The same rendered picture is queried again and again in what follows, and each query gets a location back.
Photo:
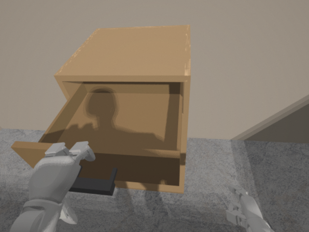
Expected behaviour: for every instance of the cabinet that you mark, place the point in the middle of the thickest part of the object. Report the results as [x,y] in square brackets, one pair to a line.
[135,54]

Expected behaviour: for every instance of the robot left hand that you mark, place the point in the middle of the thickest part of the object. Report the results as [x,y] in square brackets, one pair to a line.
[53,176]

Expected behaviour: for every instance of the robot right hand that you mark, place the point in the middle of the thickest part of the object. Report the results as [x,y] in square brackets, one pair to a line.
[240,213]

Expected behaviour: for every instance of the drawer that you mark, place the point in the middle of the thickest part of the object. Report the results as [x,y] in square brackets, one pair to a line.
[132,126]

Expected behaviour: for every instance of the robot left forearm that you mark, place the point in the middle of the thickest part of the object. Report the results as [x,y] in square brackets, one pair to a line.
[37,216]

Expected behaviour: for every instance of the robot right forearm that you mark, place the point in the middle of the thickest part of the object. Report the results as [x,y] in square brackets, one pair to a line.
[257,225]

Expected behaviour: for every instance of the handle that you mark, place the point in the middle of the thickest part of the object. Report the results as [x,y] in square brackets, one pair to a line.
[94,186]

